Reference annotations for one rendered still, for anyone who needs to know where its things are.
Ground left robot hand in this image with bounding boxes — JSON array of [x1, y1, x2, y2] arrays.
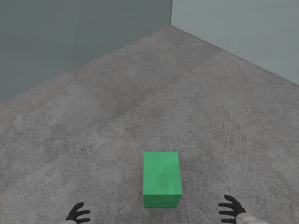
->
[[66, 202, 91, 224]]

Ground right robot hand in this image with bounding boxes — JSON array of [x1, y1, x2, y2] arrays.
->
[[218, 195, 246, 224]]

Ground robot right forearm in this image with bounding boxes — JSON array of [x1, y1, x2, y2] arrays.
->
[[235, 213, 268, 224]]

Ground carton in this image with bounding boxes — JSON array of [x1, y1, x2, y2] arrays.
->
[[143, 151, 182, 208]]

